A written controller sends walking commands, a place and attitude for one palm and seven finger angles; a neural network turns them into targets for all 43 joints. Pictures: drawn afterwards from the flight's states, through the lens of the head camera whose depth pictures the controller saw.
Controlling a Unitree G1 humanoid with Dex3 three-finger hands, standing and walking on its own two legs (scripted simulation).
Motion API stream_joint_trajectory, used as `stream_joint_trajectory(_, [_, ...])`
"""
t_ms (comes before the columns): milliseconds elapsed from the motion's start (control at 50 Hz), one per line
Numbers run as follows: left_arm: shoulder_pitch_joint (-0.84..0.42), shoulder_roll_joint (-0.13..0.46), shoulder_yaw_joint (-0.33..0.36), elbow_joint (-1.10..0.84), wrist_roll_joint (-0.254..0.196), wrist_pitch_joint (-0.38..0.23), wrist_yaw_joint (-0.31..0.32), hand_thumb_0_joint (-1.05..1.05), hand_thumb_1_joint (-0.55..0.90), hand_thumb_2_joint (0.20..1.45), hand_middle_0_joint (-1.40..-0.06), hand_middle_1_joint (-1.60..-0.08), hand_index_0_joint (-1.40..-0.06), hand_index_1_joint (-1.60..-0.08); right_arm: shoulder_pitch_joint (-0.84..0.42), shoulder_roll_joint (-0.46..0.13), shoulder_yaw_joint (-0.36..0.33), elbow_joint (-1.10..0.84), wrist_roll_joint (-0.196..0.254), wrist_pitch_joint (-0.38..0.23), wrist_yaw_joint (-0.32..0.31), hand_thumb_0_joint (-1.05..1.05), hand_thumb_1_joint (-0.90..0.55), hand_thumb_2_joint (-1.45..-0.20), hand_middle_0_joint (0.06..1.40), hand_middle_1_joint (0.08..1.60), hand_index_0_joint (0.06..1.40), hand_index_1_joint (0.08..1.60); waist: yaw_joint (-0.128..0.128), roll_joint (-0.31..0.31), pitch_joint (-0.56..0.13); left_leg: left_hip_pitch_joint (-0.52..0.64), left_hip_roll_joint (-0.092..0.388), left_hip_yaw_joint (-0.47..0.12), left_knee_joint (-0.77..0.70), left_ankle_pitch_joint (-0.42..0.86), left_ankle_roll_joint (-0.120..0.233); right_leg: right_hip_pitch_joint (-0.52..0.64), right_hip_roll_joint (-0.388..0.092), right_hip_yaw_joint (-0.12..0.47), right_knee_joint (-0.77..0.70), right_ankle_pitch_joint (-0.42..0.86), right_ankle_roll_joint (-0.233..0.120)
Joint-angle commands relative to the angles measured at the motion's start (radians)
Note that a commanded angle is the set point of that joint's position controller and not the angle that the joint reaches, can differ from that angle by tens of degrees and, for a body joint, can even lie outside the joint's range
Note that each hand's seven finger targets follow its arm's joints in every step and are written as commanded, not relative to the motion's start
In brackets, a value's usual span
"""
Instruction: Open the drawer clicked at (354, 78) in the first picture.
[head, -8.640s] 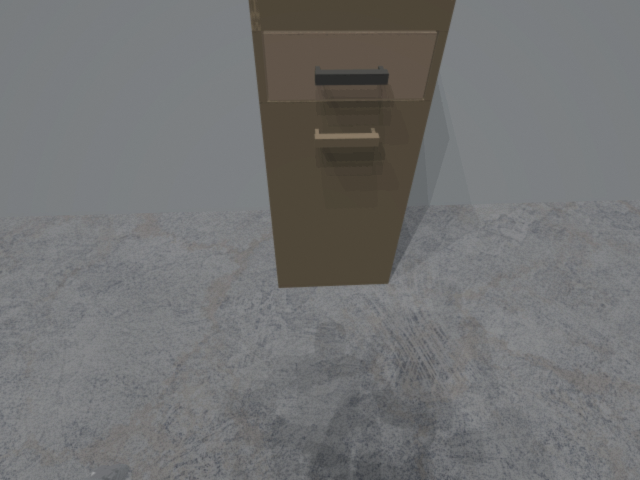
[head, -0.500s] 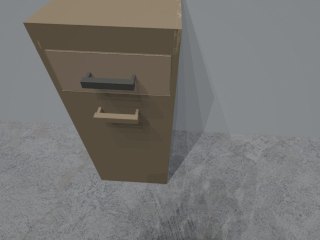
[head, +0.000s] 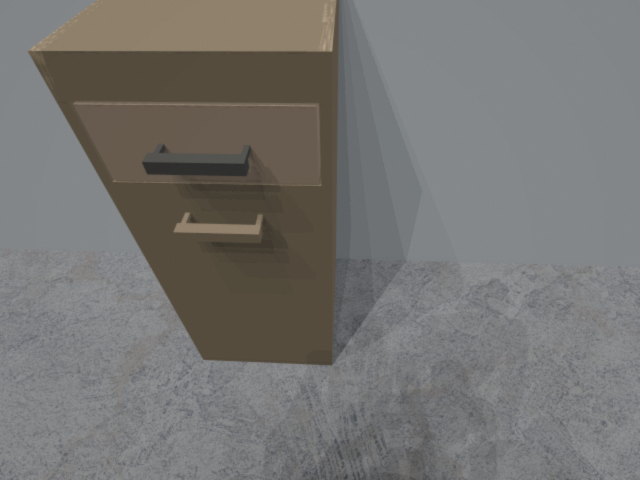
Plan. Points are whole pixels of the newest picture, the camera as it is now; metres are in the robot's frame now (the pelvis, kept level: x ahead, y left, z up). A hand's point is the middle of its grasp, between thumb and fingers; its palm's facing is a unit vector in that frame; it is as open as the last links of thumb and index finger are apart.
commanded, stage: shuffle to correct the standing spot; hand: left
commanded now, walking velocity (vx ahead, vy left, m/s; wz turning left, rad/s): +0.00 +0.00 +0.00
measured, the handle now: (200, 156) +0.58 +0.24 +0.09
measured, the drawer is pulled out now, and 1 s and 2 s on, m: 0.00 0.00 0.00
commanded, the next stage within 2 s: come to a stop and stand still in 0.26 s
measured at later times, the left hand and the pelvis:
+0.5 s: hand out of the picture +0.02 +0.19 -0.18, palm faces +0.05 -0.98 -0.20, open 7.4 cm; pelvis +0.04 +0.02 -0.01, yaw -1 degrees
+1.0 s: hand out of the picture +0.08 +0.19 -0.18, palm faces -0.01 -0.98 -0.21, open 7.3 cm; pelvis +0.02 +0.02 -0.01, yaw -1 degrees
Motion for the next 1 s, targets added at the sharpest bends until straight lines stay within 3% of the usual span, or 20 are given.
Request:
stream_joint_trajectory(0, [0.054, 0.127, 0.025, -0.026, -0.004, -0.019, 0.008, 0.0, 0.9, 0.9, -0.2, -0.3, -0.2, -0.3, 0.052, -0.067, -0.011, -0.017, -0.001, -0.012, -0.01, 0.0, -0.9, -0.9, 0.2, 0.3, 0.2, 0.3, 0.001, -0.04, 0.039, -0.013, 0.045, -0.035, -0.069, 0.135, 0.052, -0.034, -0.059, 0.07, -0.127, 0.186, -0.039])
stream_joint_trajectory(80, [0.059, 0.124, 0.027, -0.021, -0.003, -0.02, 0.008, 0.0, 0.9, 0.9, -0.2, -0.3, -0.2, -0.3, 0.047, -0.063, -0.011, -0.009, -0.001, -0.011, -0.012, 0.0, -0.9, -0.9, 0.2, 0.3, 0.2, 0.3, 0.002, -0.042, 0.036, 0.0, 0.049, -0.032, -0.065, 0.154, 0.047, -0.026, -0.06, 0.071, -0.133, 0.232, -0.04])
stream_joint_trajectory(140, [0.068, 0.14, 0.036, -0.023, 0.003, -0.019, 0.005, 0.0, 0.9, 0.9, -0.2, -0.3, -0.2, -0.3, 0.049, -0.064, -0.014, -0.006, -0.003, -0.005, -0.007, 0.0, -0.9, -0.9, 0.2, 0.3, 0.2, 0.3, 0.012, -0.054, 0.056, -0.035, 0.025, -0.008, -0.035, 0.02, 0.047, -0.026, -0.071, 0.104, -0.156, 0.067, -0.06])
stream_joint_trajectory(240, [0.096, 0.184, 0.065, -0.036, 0.008, -0.013, 0.003, 0.0, 0.9, 0.9, -0.2, -0.3, -0.2, -0.3, 0.046, -0.051, -0.02, -0.032, -0.008, 0.004, 0.002, 0.0, -0.9, -0.9, 0.2, 0.3, 0.2, 0.3, 0.025, -0.155, 0.118, -0.144, -0.012, 0.041, 0.095, -0.096, 0.042, -0.036, -0.175, 0.222, -0.259, -0.098, -0.125])
stream_joint_trajectory(280, [0.087, 0.183, 0.074, -0.046, 0.01, -0.012, 0.003, 0.0, 0.9, 0.9, -0.2, -0.3, -0.2, -0.3, 0.059, -0.047, -0.021, -0.037, -0.01, -0.001, 0.004, 0.0, -0.9, -0.9, 0.2, 0.3, 0.2, 0.3, 0.02, -0.159, 0.125, -0.135, -0.01, 0.041, 0.09, -0.076, 0.046, -0.05, -0.189, 0.218, -0.235, -0.035, -0.137])
stream_joint_trajectory(340, [0.065, 0.156, 0.077, -0.064, 0.012, -0.009, 0.001, 0.0, 0.9, 0.9, -0.2, -0.3, -0.2, -0.3, 0.122, -0.061, -0.024, -0.02, -0.008, -0.014, 0.002, 0.0, -0.9, -0.9, 0.2, 0.3, 0.2, 0.3, -0.003, -0.055, 0.085, -0.02, 0.011, 0.009, -0.012, 0.058, 0.057, -0.077, -0.111, 0.103, -0.09, 0.048, -0.103])
stream_joint_trajectory(400, [0.04, 0.074, 0.056, -0.078, 0.01, -0.005, 0.004, 0.0, 0.9, 0.9, -0.2, -0.3, -0.2, -0.3, 0.183, -0.127, -0.034, 0.001, -0.012, -0.022, -0.014, 0.0, -0.9, -0.9, 0.2, 0.3, 0.2, 0.3, -0.007, 0.19, 0.046, 0.073, 0.18, -0.166, -0.079, 0.511, 0.157, -0.156, 0.023, -0.079, 0.143, -0.084, -0.036])
stream_joint_trajectory(440, [0.059, 0.061, 0.046, -0.065, 0.002, -0.006, 0.009, 0.0, 0.9, 0.9, -0.2, -0.3, -0.2, -0.3, 0.13, -0.103, -0.026, -0.012, -0.008, -0.025, -0.027, 0.0, -0.9, -0.9, 0.2, 0.3, 0.2, 0.3, 0.016, 0.146, 0.048, 0.082, 0.187, -0.148, -0.05, 0.748, 0.174, -0.132, 0.004, -0.041, 0.102, -0.087, -0.034])
stream_joint_trajectory(460, [0.07, 0.062, 0.045, -0.053, -0.003, -0.008, 0.011, 0.0, 0.9, 0.9, -0.2, -0.3, -0.2, -0.3, 0.103, -0.1, -0.025, -0.022, -0.005, -0.026, -0.032, 0.0, -0.9, -0.9, 0.2, 0.3, 0.2, 0.3, 0.026, 0.096, 0.038, 0.065, 0.162, -0.123, -0.022, 0.795, 0.152, -0.076, -0.012, -0.028, 0.037, 0.042, -0.033])
stream_joint_trajectory(500, [0.102, 0.1, 0.05, -0.03, -0.008, -0.016, 0.014, 0.0, 0.9, 0.9, -0.2, -0.3, -0.2, -0.3, 0.074, -0.081, -0.025, -0.03, 0.003, -0.026, -0.036, 0.0, -0.9, -0.9, 0.2, 0.3, 0.2, 0.3, 0.025, 0.027, -0.028, 0.063, 0.096, -0.043, 0.016, 0.727, 0.084, 0.027, -0.061, 0.022, -0.001, 0.436, -0.04])
stream_joint_trajectory(540, [0.088, 0.125, 0.053, -0.029, -0.007, -0.013, 0.019, 0.0, 0.9, 0.9, -0.2, -0.3, -0.2, -0.3, 0.08, -0.074, -0.031, -0.03, 0.004, -0.019, -0.037, 0.0, -0.9, -0.9, 0.2, 0.3, 0.2, 0.3, 0.01, -0.045, -0.032, 0.049, 0.071, -0.025, 0.016, 0.671, 0.064, 0.063, -0.076, 0.006, 0.036, 0.637, -0.031])
stream_joint_trajectory(660, [0.038, 0.118, 0.061, -0.076, -0.003, 0.004, 0.028, 0.0, 0.9, 0.9, -0.2, -0.3, -0.2, -0.3, 0.086, -0.09, -0.05, -0.018, -0.001, -0.009, -0.04, 0.0, -0.9, -0.9, 0.2, 0.3, 0.2, 0.3, 0.005, 0.008, -0.062, 0.122, 0.109, -0.032, 0.014, 0.813, 0.081, 0.002, -0.049, -0.016, 0.063, 0.464, -0.018])
stream_joint_trajectory(760, [0.032, 0.128, 0.064, -0.084, 0.0, 0.001, 0.024, 0.0, 0.9, 0.9, -0.2, -0.3, -0.2, -0.3, 0.048, -0.064, -0.045, -0.031, -0.005, -0.004, -0.036, 0.0, -0.9, -0.9, 0.2, 0.3, 0.2, 0.3, 0.014, -0.049, -0.054, 0.044, 0.075, -0.013, 0.007, 0.523, 0.06, 0.051, -0.08, 0.025, 0.01, 0.553, -0.036])
stream_joint_trajectory(780, [0.109, 0.184, 0.066, -0.062, 0.002, -0.014, 0.055, 0.0, 0.9, 0.9, -0.2, -0.3, -0.2, -0.3, -0.065, -0.146, -0.074, -0.12, 0.014, -0.002, -0.017, 0.0, -0.9, -0.9, 0.2, 0.3, 0.2, 0.3, 0.045, -0.237, -0.005, -0.083, 0.076, 0.023, 0.255, 0.373, 0.022, 0.028, -0.126, 0.097, -0.099, 0.908, 0.003])
stream_joint_trajectory(800, [0.095, 0.2, 0.069, -0.119, 0.009, -0.032, 0.05, 0.0, 0.9, 0.9, -0.2, -0.3, -0.2, -0.3, -0.045, -0.059, -0.059, -0.176, 0.005, 0.001, 0.0, 0.0, -0.9, -0.9, 0.2, 0.3, 0.2, 0.3, 0.028, -0.31, -0.042, -0.232, 0.004, -0.013, 0.325, -0.111, 0.045, 0.161, -0.216, 0.169, -0.064, 1.103, -0.061])
stream_joint_trajectory(820, [0.078, 0.185, 0.057, -0.122, 0.014, -0.043, 0.047, 0.0, 0.9, 0.9, -0.2, -0.3, -0.2, -0.3, -0.066, -0.042, -0.051, -0.172, 0.006, 0.002, -0.001, 0.0, -0.9, -0.9, 0.2, 0.3, 0.2, 0.3, 0.027, -0.229, -0.077, -0.252, 0.004, -0.026, 0.347, -0.21, 0.046, 0.197, -0.234, 0.171, -0.047, 1.165, -0.105])
stream_joint_trajectory(860, [0.026, 0.191, 0.059, -0.154, 0.013, -0.038, 0.042, 0.0, 0.9, 0.9, -0.2, -0.3, -0.2, -0.3, -0.047, -0.03, -0.045, -0.173, 0.007, 0.005, 0.005, 0.0, -0.9, -0.9, 0.2, 0.3, 0.2, 0.3, 0.003, -0.128, -0.122, -0.208, -0.007, 0.01, 0.243, -0.182, 0.048, 0.213, -0.198, 0.098, -0.02, 1.004, -0.138])
stream_joint_trajectory(900, [-0.032, 0.187, 0.05, -0.17, -0.001, -0.024, 0.038, 0.0, 0.9, 0.9, -0.2, -0.3, -0.2, -0.3, 0.022, -0.042, -0.044, -0.137, 0.004, 0.004, 0.005, 0.0, -0.9, -0.9, 0.2, 0.3, 0.2, 0.3, -0.039, -0.087, -0.124, -0.036, -0.017, 0.017, 0.062, 0.043, 0.043, 0.09, -0.142, 0.055, 0.013, 0.644, -0.111])
stream_joint_trajectory(940, [-0.032, 0.138, 0.044, -0.186, -0.006, -0.002, 0.035, 0.0, 0.9, 0.9, -0.2, -0.3, -0.2, -0.3, 0.063, -0.119, -0.052, -0.132, -0.01, -0.012, 0.002, 0.0, -0.9, -0.9, 0.2, 0.3, 0.2, 0.3, -0.027, 0.149, -0.084, 0.012, 0.126, -0.158, -0.017, 0.361, 0.106, -0.042, -0.023, -0.007, 0.061, 0.134, -0.036])
stream_joint_trajectory(980, [-0.016, 0.117, 0.037, -0.178, 0.0, 0.014, 0.028, 0.0, 0.9, 0.9, -0.2, -0.3, -0.2, -0.3, -0.02, -0.149, -0.048, -0.152, -0.014, 0.004, -0.002, 0.0, -0.9, -0.9, 0.2, 0.3, 0.2, 0.3, 0.007, 0.176, 0.061, -0.155, 0.162, -0.212, -0.119, 0.131, 0.157, -0.046, 0.026, -0.023, 0.027, -0.124, -0.028])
